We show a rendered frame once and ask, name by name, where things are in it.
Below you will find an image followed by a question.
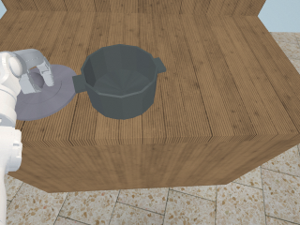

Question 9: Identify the robot left forearm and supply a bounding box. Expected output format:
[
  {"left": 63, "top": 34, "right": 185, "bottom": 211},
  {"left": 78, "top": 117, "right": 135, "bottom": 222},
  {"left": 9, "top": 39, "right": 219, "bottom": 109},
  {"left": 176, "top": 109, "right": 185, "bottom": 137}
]
[{"left": 0, "top": 51, "right": 27, "bottom": 128}]

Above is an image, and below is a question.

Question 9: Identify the left robot upper arm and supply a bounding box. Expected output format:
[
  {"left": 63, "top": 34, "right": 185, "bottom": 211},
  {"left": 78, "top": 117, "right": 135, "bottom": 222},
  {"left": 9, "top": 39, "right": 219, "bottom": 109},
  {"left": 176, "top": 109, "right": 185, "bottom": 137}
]
[{"left": 0, "top": 126, "right": 23, "bottom": 225}]

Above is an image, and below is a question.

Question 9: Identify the robot left hand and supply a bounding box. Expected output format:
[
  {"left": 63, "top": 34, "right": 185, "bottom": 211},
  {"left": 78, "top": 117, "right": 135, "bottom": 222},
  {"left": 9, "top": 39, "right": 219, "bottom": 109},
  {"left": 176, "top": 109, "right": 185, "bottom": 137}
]
[{"left": 13, "top": 49, "right": 54, "bottom": 95}]

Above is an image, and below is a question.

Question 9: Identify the table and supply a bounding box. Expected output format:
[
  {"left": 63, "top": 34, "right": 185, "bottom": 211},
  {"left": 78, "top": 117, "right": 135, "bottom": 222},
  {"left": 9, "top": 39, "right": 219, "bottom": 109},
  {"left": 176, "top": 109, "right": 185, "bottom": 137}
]
[{"left": 0, "top": 0, "right": 300, "bottom": 193}]

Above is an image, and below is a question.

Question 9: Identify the knob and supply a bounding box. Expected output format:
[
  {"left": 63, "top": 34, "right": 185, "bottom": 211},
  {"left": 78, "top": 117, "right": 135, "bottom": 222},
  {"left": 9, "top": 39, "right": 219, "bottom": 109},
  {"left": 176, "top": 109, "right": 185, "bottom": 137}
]
[{"left": 29, "top": 72, "right": 45, "bottom": 88}]

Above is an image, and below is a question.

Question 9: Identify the lid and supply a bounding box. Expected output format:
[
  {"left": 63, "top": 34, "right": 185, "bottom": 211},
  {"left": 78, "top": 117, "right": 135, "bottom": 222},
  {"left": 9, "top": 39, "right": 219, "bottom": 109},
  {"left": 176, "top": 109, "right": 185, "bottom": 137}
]
[{"left": 14, "top": 64, "right": 77, "bottom": 121}]

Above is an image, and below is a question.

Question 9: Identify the pot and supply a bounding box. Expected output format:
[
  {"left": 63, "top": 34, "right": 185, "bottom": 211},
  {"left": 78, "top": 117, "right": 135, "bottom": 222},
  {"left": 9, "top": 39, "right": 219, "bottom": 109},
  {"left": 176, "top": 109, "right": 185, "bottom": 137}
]
[{"left": 72, "top": 44, "right": 167, "bottom": 120}]

